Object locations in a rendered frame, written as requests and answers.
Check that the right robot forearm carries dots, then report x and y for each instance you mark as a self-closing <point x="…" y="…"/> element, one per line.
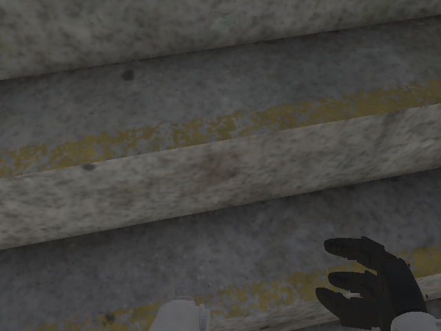
<point x="414" y="321"/>

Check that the left robot shin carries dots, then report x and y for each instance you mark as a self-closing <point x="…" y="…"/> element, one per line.
<point x="187" y="298"/>

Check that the robot left thigh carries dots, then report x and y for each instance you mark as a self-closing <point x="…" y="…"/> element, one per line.
<point x="181" y="315"/>

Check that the robot right hand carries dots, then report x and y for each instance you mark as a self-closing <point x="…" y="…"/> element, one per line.
<point x="394" y="291"/>

